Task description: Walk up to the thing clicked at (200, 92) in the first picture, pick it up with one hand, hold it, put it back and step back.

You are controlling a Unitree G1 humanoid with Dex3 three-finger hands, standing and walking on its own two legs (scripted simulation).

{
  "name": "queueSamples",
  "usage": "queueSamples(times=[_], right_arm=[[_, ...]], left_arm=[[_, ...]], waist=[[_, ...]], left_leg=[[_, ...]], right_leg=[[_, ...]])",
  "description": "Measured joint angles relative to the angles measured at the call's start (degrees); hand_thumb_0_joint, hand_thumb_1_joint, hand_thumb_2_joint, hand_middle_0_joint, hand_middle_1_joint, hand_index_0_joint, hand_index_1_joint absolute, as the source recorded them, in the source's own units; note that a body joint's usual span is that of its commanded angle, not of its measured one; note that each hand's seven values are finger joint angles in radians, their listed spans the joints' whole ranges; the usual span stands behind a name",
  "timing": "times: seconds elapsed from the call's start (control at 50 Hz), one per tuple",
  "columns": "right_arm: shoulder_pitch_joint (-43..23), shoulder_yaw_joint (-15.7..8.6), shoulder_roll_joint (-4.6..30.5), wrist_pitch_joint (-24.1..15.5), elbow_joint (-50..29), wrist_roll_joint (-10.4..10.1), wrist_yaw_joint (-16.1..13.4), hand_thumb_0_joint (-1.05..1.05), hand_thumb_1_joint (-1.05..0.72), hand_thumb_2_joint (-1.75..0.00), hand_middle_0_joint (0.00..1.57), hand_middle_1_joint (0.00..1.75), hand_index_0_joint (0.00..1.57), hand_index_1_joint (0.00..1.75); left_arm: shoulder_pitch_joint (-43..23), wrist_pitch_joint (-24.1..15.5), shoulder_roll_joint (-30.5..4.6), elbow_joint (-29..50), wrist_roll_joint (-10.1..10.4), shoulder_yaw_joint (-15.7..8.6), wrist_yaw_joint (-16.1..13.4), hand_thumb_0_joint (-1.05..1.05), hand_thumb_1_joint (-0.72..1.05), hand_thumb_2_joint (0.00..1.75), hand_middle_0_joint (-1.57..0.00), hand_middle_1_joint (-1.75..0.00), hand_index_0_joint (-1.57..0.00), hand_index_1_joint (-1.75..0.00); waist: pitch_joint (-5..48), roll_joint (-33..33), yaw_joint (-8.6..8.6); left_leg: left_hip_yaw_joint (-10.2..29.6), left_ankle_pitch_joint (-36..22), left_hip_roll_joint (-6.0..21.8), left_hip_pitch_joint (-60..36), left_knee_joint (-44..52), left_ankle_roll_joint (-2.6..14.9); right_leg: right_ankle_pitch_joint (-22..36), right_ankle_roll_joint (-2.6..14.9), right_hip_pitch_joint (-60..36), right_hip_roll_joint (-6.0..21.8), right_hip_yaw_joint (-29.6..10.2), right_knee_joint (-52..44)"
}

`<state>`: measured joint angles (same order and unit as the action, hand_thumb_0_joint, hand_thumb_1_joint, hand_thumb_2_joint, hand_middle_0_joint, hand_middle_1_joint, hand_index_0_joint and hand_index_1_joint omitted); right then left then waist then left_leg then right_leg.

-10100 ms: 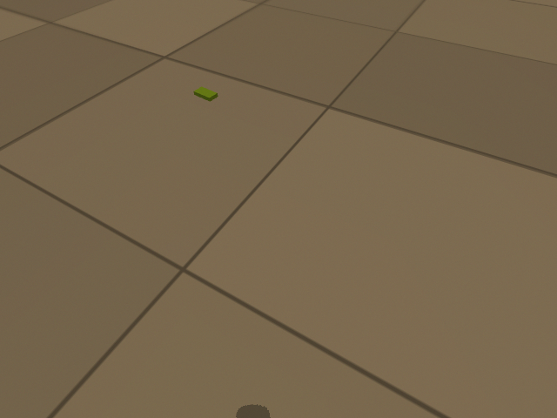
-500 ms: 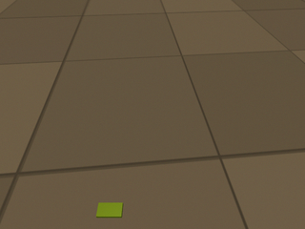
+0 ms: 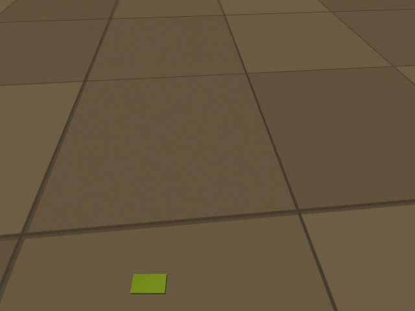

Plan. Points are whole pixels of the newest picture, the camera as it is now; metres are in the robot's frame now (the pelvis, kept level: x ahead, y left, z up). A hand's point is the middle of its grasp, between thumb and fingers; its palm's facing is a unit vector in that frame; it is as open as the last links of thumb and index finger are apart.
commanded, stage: stand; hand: left
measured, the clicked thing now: (149, 284) +0.39 +0.28 -0.77
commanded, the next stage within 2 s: none
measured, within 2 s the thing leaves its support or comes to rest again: neither
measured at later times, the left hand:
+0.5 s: hand out of the picture +0.07 +0.25 -0.16, palm faces -0.03 -0.94 -0.34, open 7.4 cm
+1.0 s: hand out of the picture +0.07 +0.25 -0.16, palm faces -0.03 -0.94 -0.34, open 7.4 cm
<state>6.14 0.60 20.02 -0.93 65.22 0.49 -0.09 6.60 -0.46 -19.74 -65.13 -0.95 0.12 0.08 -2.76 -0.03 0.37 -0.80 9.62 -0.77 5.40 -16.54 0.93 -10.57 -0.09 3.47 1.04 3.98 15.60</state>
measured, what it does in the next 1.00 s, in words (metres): stands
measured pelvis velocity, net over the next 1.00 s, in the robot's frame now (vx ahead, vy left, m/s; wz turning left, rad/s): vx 0.00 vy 0.00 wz -0.01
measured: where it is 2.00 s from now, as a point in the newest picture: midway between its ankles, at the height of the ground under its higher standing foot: outside the picture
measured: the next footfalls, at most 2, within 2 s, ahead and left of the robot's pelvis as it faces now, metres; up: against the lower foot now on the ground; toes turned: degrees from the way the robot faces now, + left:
none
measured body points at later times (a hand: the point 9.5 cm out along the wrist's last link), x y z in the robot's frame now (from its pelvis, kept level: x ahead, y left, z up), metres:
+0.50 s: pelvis +0.00 +0.00 +0.00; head +0.01 +0.00 +0.45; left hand +0.07 +0.30 -0.13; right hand +0.08 -0.30 -0.13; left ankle -0.01 +0.11 -0.75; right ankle -0.02 -0.12 -0.75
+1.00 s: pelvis +0.00 +0.00 +0.00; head +0.01 +0.00 +0.45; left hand +0.07 +0.30 -0.13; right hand +0.08 -0.30 -0.13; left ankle -0.01 +0.11 -0.75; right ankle -0.02 -0.12 -0.75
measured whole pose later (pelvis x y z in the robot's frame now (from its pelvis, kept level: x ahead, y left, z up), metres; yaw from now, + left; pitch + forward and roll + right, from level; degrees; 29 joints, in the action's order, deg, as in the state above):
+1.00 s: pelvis +0.00 +0.00 +0.00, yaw +0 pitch -2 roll +0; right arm 6.4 0.5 20.0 -1.0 65.1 0.5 -0.1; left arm 6.6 -0.4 -19.8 -64.8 -0.9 0.4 0.0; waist -2.6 -0.1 0.4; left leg -1.1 9.8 -0.7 5.1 -16.4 0.9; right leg -10.7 -0.1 3.3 1.0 3.6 15.6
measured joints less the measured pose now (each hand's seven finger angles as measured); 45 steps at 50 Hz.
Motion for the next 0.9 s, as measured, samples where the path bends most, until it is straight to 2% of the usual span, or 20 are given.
queueSamples(times=[0.9], right_arm=[[0.24,-0.13,-0.04,-0.12,-0.17,0.06,-0.01,0.00,-0.90,-0.90,0.20,0.30,0.21,0.30]], left_arm=[[0.10,-0.01,-0.06,0.32,0.04,0.27,-0.10,0.01,0.90,0.90,-0.20,-0.30,-0.21,-0.30]], waist=[[0.10,-0.01,0.03]], left_leg=[[-0.28,0.24,0.09,-0.22,0.00,-0.01]], right_leg=[[-0.15,0.00,-0.09,-0.08,-0.32,0.05]])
